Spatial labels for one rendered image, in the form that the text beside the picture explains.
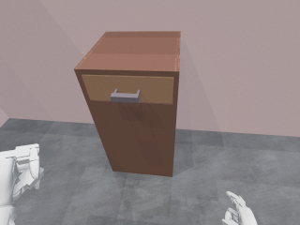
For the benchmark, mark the left robot forearm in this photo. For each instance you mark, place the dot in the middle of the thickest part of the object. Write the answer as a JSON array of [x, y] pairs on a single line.
[[8, 213]]

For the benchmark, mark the drawer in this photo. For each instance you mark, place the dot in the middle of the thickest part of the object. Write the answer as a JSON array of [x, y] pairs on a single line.
[[153, 89]]

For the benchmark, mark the robot left hand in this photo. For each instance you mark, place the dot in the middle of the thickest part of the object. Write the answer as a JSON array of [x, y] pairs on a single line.
[[23, 160]]

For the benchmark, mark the handle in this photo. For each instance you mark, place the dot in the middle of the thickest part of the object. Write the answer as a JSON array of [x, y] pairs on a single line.
[[125, 97]]

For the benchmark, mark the robot right hand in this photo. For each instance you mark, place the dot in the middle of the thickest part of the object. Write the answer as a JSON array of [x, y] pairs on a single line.
[[243, 216]]

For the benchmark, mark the cabinet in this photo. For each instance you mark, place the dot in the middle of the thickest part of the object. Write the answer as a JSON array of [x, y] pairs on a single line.
[[137, 137]]

